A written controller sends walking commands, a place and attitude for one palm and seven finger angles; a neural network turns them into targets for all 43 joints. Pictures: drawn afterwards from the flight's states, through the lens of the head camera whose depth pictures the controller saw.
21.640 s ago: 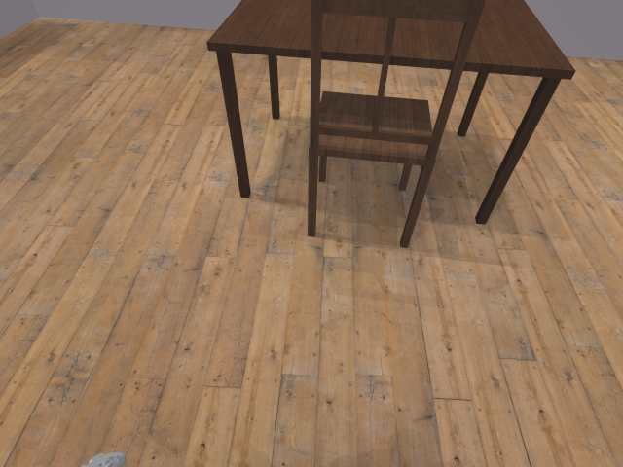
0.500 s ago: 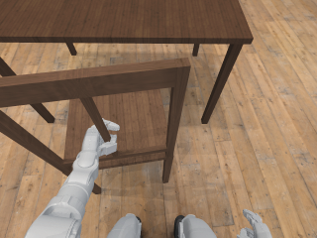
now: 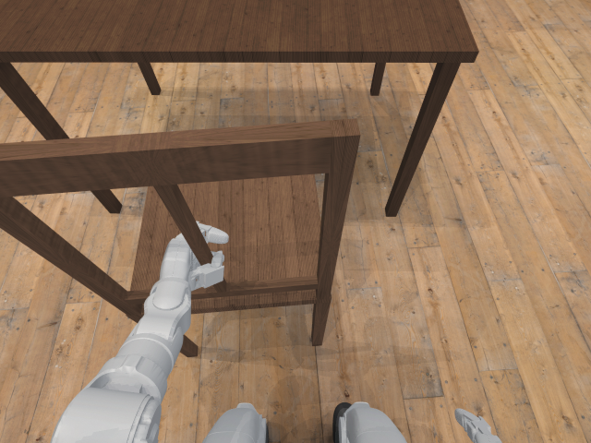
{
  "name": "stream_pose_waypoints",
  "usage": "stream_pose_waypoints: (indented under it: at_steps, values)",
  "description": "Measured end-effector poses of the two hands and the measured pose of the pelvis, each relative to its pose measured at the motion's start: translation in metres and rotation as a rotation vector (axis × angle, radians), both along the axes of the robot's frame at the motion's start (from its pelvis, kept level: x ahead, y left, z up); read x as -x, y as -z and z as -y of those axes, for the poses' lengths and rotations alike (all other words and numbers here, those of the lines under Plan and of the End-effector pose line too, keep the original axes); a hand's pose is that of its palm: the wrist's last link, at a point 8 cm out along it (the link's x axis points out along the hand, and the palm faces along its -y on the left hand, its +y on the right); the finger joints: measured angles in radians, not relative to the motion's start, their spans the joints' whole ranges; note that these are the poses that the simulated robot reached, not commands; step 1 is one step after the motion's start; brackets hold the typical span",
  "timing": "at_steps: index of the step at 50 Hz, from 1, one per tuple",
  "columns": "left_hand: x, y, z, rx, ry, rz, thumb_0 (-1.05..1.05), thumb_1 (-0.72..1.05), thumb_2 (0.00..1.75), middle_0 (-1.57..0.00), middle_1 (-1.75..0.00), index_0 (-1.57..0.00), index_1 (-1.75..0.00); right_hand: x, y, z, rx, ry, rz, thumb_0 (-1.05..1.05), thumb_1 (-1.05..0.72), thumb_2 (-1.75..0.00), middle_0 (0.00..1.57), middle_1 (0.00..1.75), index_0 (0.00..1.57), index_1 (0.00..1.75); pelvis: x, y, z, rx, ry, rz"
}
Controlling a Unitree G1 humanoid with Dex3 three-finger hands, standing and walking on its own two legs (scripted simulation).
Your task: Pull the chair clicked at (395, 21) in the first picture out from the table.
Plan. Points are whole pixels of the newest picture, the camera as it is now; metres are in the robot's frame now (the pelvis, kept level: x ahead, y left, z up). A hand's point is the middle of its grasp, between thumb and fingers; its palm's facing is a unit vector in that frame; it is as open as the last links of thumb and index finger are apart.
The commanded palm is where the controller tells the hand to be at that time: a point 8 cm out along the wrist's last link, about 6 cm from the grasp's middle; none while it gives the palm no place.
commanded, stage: step backward, pulling the chair out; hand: left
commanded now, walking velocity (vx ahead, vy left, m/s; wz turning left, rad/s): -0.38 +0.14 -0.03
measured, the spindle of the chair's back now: (199, 247) +0.38 +0.16 -0.03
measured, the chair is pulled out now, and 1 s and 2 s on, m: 0.33 0.50 0.64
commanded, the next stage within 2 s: stop walking, hand still on the chair in 1.18 s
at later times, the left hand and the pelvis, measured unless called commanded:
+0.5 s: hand (206, 318) +0.28 +0.14 -0.06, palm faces -0.02 -0.98 -0.20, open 5.1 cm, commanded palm +0.27 +0.19 -0.05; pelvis -0.08 +0.02 +0.00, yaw +0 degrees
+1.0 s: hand (193, 391) +0.19 +0.14 -0.06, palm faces -0.05 -0.98 -0.20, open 5.1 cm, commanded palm +0.17 +0.20 -0.05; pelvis -0.18 +0.03 +0.00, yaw -3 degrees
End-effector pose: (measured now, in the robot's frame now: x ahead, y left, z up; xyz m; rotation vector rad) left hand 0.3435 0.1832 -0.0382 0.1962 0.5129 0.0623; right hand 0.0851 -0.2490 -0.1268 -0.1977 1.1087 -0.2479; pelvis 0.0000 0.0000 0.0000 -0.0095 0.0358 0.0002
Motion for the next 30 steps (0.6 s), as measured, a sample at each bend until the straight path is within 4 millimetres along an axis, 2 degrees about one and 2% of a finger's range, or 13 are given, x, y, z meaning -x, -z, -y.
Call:
stream_pose_waypoints:
  at_steps: [5, 9, 13, 19, 25, 30]
  values:
    - [0.014, 0.0, -0.001, 0.007, 0.022, -0.002, 0.04, 0.71, 0.82, -0.3, -1.22, -0.49, -1.44, 0.019, -0.008, 0.009, 0.064, -0.006, -0.008, 0.01, -0.9, -0.9, 0.2, 0.3, 0.2, 0.3, 0.017, -0.001, -0.013, -0.014, -0.027, -0.013]
    - [0.028, 0.0, -0.005, 0.014, 0.05, 0.003, 0.03, 0.72, 0.8, -0.29, -1.23, -0.49, -1.44, 0.034, -0.016, 0.009, 0.095, -0.003, -0.02, 0.01, -0.9, -0.9, 0.2, 0.3, 0.2, 0.3, 0.029, -0.002, -0.019, -0.021, 0.002, -0.005]
    - [0.042, 0.001, -0.007, 0.014, 0.047, 0.009, 0.03, 0.72, 0.81, -0.29, -1.24, -0.5, -1.44, 0.044, -0.013, 0.001, 0.064, -0.016, -0.024, 0.01, -0.9, -0.9, 0.2, 0.3, 0.2, 0.3, 0.036, -0.001, -0.014, -0.011, 0.012, -0.002]
    - [0.06, 0.0, -0.006, 0.001, 0.011, 0.011, 0.03, 0.71, 0.83, -0.32, -1.22, -0.5, -1.44, 0.058, -0.004, -0.005, 0.006, 0.0, -0.003, 0.01, -0.9, -0.9, 0.2, 0.3, 0.2, 0.3, 0.059, -0.001, -0.006, 0.01, 0.022, 0.008]
    - [0.078, 0.0, -0.007, 0.007, 0.029, -0.003, 0.04, 0.71, 0.81, -0.31, -1.22, -0.49, -1.44, 0.083, -0.008, -0.001, 0.057, 0.005, -0.005, 0.01, -0.9, -0.9, 0.2, 0.3, 0.2, 0.3, 0.08, -0.001, -0.021, -0.007, -0.004, -0.013]
    - [0.097, 0.0, -0.012, 0.014, 0.06, 0.002, 0.03, 0.72, 0.8, -0.29, -1.24, -0.49, -1.44, 0.105, -0.016, -0.006, 0.083, 0.008, -0.024, 0.01, -0.9, -0.9, 0.2, 0.3, 0.2, 0.3, 0.098, -0.003, -0.028, -0.019, 0.021, -0.003]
